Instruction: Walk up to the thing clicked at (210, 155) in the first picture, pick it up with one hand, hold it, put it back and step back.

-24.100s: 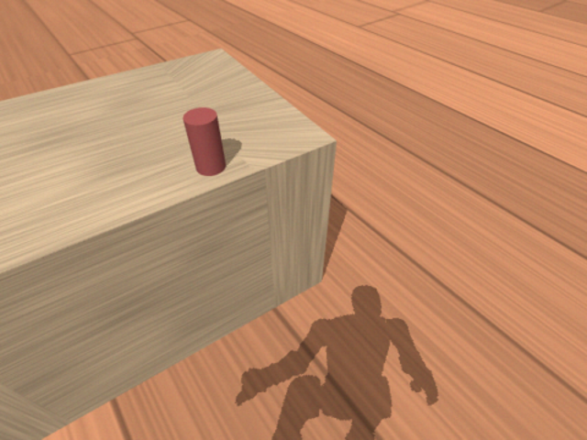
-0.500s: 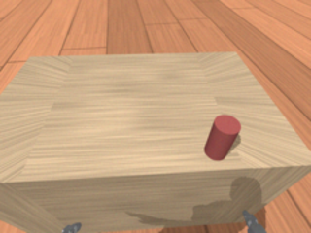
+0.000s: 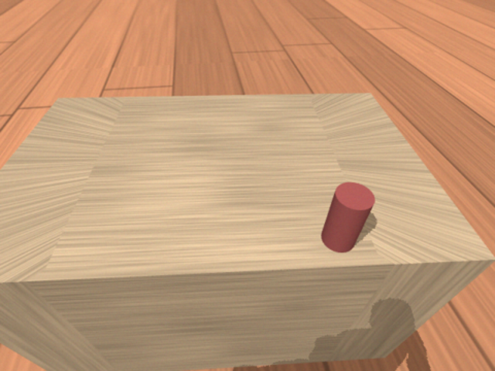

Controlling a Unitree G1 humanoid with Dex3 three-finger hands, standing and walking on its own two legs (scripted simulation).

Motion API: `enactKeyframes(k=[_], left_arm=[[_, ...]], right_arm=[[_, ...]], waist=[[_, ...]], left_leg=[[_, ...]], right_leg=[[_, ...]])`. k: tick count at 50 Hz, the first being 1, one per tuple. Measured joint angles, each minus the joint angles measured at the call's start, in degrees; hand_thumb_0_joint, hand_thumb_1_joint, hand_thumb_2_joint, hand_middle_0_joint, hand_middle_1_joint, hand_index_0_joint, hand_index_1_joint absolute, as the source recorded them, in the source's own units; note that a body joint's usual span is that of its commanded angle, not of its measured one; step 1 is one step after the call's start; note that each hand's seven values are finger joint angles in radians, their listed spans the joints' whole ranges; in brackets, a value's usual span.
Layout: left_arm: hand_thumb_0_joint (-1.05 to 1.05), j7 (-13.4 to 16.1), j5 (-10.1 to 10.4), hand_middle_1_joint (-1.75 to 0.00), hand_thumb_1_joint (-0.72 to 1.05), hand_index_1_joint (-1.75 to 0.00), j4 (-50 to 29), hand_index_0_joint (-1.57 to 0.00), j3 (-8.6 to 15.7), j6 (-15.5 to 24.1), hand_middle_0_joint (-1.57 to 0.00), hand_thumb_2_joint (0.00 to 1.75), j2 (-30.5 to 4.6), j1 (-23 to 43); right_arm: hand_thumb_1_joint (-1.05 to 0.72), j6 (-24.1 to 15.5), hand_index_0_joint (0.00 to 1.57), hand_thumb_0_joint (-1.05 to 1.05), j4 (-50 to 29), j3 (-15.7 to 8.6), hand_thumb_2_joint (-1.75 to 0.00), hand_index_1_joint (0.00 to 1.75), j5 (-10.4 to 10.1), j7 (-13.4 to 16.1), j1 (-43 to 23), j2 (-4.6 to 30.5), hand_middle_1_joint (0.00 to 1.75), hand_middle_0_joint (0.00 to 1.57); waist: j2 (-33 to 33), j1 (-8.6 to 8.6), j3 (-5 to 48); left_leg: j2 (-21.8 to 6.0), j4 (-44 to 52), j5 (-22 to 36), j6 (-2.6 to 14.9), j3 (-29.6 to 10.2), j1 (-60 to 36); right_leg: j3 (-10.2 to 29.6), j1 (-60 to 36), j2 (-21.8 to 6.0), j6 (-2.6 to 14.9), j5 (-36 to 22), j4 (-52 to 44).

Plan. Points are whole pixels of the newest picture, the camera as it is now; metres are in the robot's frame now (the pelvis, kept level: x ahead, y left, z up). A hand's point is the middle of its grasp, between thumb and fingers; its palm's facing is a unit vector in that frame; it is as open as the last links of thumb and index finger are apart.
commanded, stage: home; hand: right
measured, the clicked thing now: (345, 218) +0.43 -0.19 -0.01
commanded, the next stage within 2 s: stand in 1.34 s
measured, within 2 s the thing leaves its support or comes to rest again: neither
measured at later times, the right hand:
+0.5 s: hand out of the picture +0.08 -0.26 -0.15, palm faces -0.06 +0.93 -0.37, open 17.2 cm
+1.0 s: hand out of the picture +0.10 -0.25 -0.15, palm faces -0.04 +0.93 -0.36, open 17.2 cm
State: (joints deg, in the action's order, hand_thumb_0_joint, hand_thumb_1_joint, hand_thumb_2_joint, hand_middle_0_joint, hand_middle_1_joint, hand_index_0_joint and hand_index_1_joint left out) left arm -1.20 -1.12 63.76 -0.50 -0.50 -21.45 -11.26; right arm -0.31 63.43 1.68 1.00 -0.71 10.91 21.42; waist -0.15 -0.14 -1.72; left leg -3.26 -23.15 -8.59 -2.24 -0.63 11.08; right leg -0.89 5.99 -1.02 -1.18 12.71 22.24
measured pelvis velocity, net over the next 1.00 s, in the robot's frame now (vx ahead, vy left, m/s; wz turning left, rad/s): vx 0.02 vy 0.01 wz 0.00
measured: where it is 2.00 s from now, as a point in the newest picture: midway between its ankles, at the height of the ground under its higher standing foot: outside the picture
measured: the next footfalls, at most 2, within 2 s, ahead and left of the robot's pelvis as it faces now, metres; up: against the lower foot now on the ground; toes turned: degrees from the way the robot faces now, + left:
none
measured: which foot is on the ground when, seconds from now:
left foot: down 0.00-1.00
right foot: down 0.00-1.00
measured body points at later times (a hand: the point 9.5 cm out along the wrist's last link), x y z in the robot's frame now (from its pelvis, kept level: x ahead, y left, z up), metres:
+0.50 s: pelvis +0.01 +0.00 +0.00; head +0.02 +0.01 +0.45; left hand +0.07 +0.30 -0.14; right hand +0.09 -0.30 -0.12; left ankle +0.05 +0.14 -0.74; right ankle +0.00 -0.13 -0.74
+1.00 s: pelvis +0.02 +0.01 +0.00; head +0.03 +0.02 +0.45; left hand +0.08 +0.31 -0.13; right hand +0.10 -0.29 -0.12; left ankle +0.05 +0.14 -0.74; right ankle +0.00 -0.13 -0.74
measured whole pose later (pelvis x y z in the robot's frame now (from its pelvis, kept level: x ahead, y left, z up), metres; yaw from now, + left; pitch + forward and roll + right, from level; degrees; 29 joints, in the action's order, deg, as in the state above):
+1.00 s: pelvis +0.02 +0.01 +0.00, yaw +0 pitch -3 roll +0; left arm -0.5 -0.7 64.7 0.4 -0.3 -20.4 -7.5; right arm -0.6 64.2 0.9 0.5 -0.1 6.7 20.4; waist -0.3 -0.5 -3.0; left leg -2.1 -21.1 -9.4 -1.5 -0.1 9.0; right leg -0.6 3.2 -2.2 -2.2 12.7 18.7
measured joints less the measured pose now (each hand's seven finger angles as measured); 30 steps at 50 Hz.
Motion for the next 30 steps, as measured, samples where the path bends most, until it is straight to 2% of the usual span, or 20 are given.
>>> enactKeyframes(k=[14, 30], left_arm=[[0.01, 0.2, 0.2, -0.3, 0.91, -0.3, 1.1, -0.2, 0.5, 0.2, -0.21, 0.9, 0.9, 0.3], [0.01, 0.7, 0.4, -0.3, 0.91, -0.3, 0.6, -0.2, 0.6, 0.5, -0.21, 0.9, 1.0, 3.5]], right_arm=[[0.5, 0.0, 0.06, -0.01, 0.2, -0.3, -0.08, 0.06, -0.2, 0.1, -1.3, -0.6, 0.06, 0.06], [0.5, -0.2, 0.06, -0.01, 0.0, -0.2, -0.07, 0.06, -0.5, 0.5, -3.8, -0.5, 0.06, 0.06]], waist=[[0.5, -0.3, -0.5], [-0.2, -0.29, -1.0]], left_leg=[[-0.2, 0.2, 0.0, -0.18, -0.3, 0.5], [0.4, 1.0, -0.8, 0.23, 0.2, -1.0]], right_leg=[[-0.3, 0.1, 0.2, 0.16, -0.1, -0.7], [0.0, -1.7, -0.4, -0.46, 0.1, -2.5]])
